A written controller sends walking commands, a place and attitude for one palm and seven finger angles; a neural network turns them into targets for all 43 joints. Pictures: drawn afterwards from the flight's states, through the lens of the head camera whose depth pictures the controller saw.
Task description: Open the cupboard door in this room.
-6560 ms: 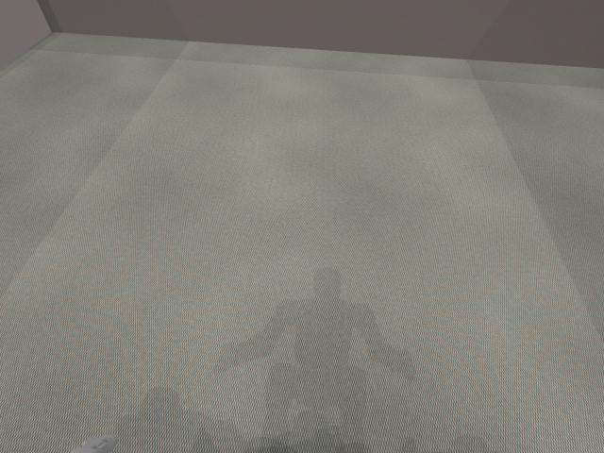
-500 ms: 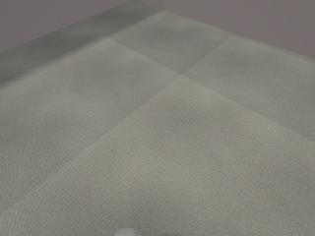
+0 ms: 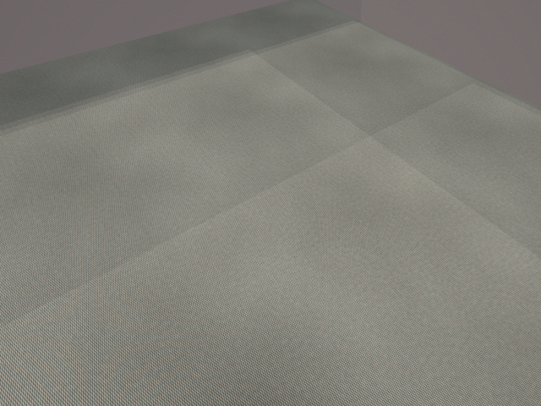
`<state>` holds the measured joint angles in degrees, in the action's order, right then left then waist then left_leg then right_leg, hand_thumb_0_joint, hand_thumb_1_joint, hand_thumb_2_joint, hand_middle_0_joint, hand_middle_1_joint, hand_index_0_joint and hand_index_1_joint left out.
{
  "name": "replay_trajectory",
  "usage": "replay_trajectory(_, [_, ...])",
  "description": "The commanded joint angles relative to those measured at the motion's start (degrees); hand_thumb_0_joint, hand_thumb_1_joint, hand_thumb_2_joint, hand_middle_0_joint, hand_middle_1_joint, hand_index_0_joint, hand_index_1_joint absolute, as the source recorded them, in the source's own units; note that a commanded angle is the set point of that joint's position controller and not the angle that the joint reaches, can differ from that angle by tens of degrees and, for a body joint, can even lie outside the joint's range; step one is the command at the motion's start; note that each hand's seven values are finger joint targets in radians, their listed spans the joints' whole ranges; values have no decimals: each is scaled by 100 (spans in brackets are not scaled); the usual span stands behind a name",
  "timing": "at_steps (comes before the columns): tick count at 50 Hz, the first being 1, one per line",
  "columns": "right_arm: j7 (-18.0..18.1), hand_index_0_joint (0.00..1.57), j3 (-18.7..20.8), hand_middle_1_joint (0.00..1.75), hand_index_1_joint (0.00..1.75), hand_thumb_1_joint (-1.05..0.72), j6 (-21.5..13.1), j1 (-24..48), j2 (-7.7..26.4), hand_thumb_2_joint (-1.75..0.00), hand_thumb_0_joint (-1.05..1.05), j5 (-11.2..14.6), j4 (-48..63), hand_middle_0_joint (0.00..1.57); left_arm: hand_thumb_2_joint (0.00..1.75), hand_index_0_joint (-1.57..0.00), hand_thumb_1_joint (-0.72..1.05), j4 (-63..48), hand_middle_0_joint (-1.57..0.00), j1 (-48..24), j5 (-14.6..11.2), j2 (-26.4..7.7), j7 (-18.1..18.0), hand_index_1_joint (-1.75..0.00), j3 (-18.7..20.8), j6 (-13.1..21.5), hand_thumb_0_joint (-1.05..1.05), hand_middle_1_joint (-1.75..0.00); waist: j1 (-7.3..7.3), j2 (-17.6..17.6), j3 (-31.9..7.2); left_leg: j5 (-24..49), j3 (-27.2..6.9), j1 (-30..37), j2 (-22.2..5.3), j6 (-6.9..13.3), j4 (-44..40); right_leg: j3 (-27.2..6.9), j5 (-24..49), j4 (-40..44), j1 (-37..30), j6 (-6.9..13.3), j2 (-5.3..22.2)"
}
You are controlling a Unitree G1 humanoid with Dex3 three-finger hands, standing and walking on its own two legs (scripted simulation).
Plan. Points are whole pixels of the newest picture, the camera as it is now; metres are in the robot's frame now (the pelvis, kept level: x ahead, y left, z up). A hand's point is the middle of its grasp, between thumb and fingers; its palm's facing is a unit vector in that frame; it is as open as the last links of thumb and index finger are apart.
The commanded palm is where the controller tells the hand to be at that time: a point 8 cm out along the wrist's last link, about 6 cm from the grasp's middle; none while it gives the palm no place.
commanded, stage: turn or walk to find it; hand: left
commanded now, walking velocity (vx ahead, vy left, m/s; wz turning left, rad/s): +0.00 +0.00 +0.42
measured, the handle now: out of the picture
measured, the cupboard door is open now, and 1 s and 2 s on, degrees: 0 0 0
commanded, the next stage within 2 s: none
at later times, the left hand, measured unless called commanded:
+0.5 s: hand out of the picture -0.04 +0.18 -0.17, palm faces +0.28 -0.93 -0.24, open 7.3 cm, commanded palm none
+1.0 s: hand out of the picture -0.04 +0.20 -0.15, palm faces +0.45 -0.85 -0.28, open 7.3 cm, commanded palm none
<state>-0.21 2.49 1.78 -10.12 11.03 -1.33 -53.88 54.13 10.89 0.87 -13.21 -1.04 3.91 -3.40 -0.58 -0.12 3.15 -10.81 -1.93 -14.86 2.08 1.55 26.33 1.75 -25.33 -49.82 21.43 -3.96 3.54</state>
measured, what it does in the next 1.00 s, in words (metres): steps on the spot, turning left: right foot, then left foot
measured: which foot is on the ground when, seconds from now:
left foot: down 0.00-0.10, up 0.12-0.52, down 0.54-0.96, up 0.98-1.00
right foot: up 0.00-0.08, down 0.10-0.54, up 0.56-0.94, down 0.96-1.00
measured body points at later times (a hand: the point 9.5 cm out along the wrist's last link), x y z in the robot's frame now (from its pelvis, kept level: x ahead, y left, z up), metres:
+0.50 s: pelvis -0.03 -0.02 -0.01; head +0.00 -0.01 +0.44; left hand -0.05 +0.23 -0.15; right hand +0.09 -0.26 -0.15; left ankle -0.08 +0.11 -0.72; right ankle -0.01 -0.13 -0.74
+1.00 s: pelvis -0.05 -0.03 -0.01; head -0.02 -0.04 +0.44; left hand -0.07 +0.24 -0.13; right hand +0.11 -0.23 -0.17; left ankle -0.08 +0.10 -0.72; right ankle +0.00 -0.12 -0.74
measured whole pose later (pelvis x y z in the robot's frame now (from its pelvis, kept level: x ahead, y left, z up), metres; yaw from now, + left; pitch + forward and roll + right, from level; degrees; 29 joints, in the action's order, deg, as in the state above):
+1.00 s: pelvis -0.05 -0.03 -0.01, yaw +27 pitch -1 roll +1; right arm -0.5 4.1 3.2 -11.4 13.0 -0.9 -54.7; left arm 51.7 9.1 1.1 -10.7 -1.2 2.3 -0.7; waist -1.3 -2.8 3.4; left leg -22.2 -4.7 -20.4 2.7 -0.7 40.6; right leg 4.9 -17.0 -33.3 14.8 0.8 2.2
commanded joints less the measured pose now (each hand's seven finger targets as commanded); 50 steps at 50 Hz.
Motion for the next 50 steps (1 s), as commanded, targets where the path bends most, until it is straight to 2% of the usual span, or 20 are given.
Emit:
replay_trajectory(1, [63,20,360,30,30,-90,-33,-105,1217,-90,0,-25,336,20,90,-20,90,-440,-20,236,-45,-330,-20,-30,28,206,0,-30,7,-899,-535,1264,-1665,273,-1387,759,-618,96,236,1148,-352,46,-159])
replay_trajectory(3, [43,20,361,30,30,-90,-18,-22,1096,-90,0,23,392,20,90,-20,90,-351,-20,640,-40,-434,-43,-30,53,280,0,-30,225,-572,-625,815,-1524,-398,-1059,459,-164,90,1151,2563,-1425,82,-94])
replay_trajectory(4, [9,20,332,30,30,-90,-16,-73,817,-90,0,76,443,20,90,-20,90,-352,-20,805,27,-778,-79,-30,117,342,0,-30,298,313,-693,-144,-1026,-1194,-555,97,633,-705,971,3283,-2115,301,715])
replay_trajectory(5, [-16,20,265,30,30,-90,-26,-38,476,-90,0,73,619,20,90,-20,90,-417,-20,763,95,-1271,-102,-30,207,368,0,-30,327,1796,-441,-1804,-108,-2070,236,-298,1928,-2116,1229,3613,-2105,922,2099])
replay_trajectory(6, [3,20,354,30,30,-90,48,60,800,-90,0,-14,592,20,90,-20,90,-530,-20,586,30,-1220,-112,-30,216,366,0,-30,355,1638,-367,-2103,-379,-1895,-13,-280,2969,-2138,1202,3712,-1284,1258,2382])
replay_trajectory(8, [-47,20,387,30,30,-90,134,24,797,-90,0,-3,383,20,90,-20,90,-625,-20,13,26,-911,-118,-30,153,362,0,-30,60,804,21,-1526,-356,-1791,-205,-289,4069,-1416,1255,3585,-730,1208,1855])
replay_trajectory(10, [-98,20,352,30,30,-90,165,-334,665,-90,0,-11,178,20,90,-20,90,-669,-20,-219,23,-692,-89,-30,53,403,0,-30,-119,747,35,-971,-134,-1743,-253,-421,4351,-485,1794,3351,-812,966,1378])
replay_trajectory(20, [-72,20,194,30,30,-90,98,332,507,-90,0,57,220,20,90,-20,90,-246,-20,607,96,-1011,-82,-30,159,363,0,-30,372,994,-218,-1581,501,-1089,-400,-535,2234,-69,3215,2875,-1558,1213,1704])
replay_trajectory(23, [-44,20,156,30,30,-90,23,94,503,-90,0,89,188,20,90,-20,90,-179,-20,521,94,-1103,-72,-30,187,333,0,-30,272,1138,-493,-1359,717,-570,-312,-456,1172,133,3732,2417,-1732,1096,1703])
replay_trajectory(25, [-37,20,174,30,30,-90,-35,-224,632,-90,0,72,101,20,90,-20,90,-153,-20,428,29,-1059,-55,-30,184,292,0,-30,47,924,-670,-281,742,303,-326,-360,-21,484,3377,1852,-1348,705,1518])
replay_trajectory(26, [-37,20,249,30,30,-90,-98,-413,982,-90,0,49,84,20,90,-20,90,-242,-20,463,-19,-878,-38,-30,165,253,0,-30,-70,82,-837,612,88,1128,-863,-149,-500,746,2462,1081,-567,392,1219])
replay_trajectory(27, [-24,20,366,30,30,-90,-118,-564,1518,-90,0,20,119,20,90,-20,90,-430,-20,430,-30,-498,8,-30,73,232,0,-30,-140,-1538,-806,2465,-1553,1788,-2225,434,-589,918,-292,-13,882,7,520])
replay_trajectory(28, [20,20,398,30,30,-90,-78,-830,1651,-90,0,19,18,20,90,-20,90,-564,-20,17,24,-465,-26,-30,4,164,0,-30,-363,-1582,-740,2510,-1709,1241,-2539,898,-755,461,-1191,-812,863,5,349])
replay_trajectory(33, [130,20,239,30,30,-90,-144,27,1161,-90,0,12,205,20,90,-20,90,-258,-20,58,9,-488,57,-30,58,154,0,-30,12,-828,-370,2154,-837,741,-1611,712,-724,32,56,-1252,845,-36,295])
replay_trajectory(39, [111,20,309,30,30,-90,-109,-249,1224,-90,0,1,200,20,90,-20,90,-445,-20,-200,-20,-398,19,-30,11,161,0,-30,-152,-714,-488,2314,-1188,965,-1605,855,-610,14,-112,-232,584,-86,103])
replay_trajectory(45, [60,20,354,30,30,-90,-35,49,1205,-90,0,4,347,20,90,-20,90,-396,-20,369,-49,-412,-21,-30,17,255,0,-30,149,-826,-557,1714,-1427,62,-1268,605,-226,191,822,1854,-892,17,-151])
replay_trajectory(46, [45,20,353,30,30,-90,-36,67,1095,-90,0,39,377,20,90,-20,90,-347,-20,565,-32,-524,-39,-30,43,303,0,-30,250,-563,-637,1198,-1323,-319,-1020,376,97,94,1346,2658,-1496,47,-10])
replay_trajectory(47, [6,20,320,30,30,-90,-38,-41,797,-90,0,92,425,20,90,-20,90,-358,-20,686,41,-921,-78,-30,111,372,0,-30,292,526,-694,29,-805,-1192,-500,19,937,-839,1423,3230,-2232,318,939])
replay_trajectory(48, [-9,20,267,30,30,-90,-35,71,543,-90,0,73,607,20,90,-20,90,-414,-20,670,94,-1337,-93,-30,191,384,0,-30,348,1753,-423,-2018,-24,-1909,189,-303,2172,-2033,1918,3466,-2038,994,2235])
replay_trajectory(50, [-22,20,383,30,30,-90,118,114,841,-90,0,7,444,20,90,-20,90,-562,-20,221,28,-1112,-106,-30,178,374,0,-30,208,1206,-113,-1877,-384,-1685,-131,-270,3845,-1787,1154,3689,-848,1281,2122])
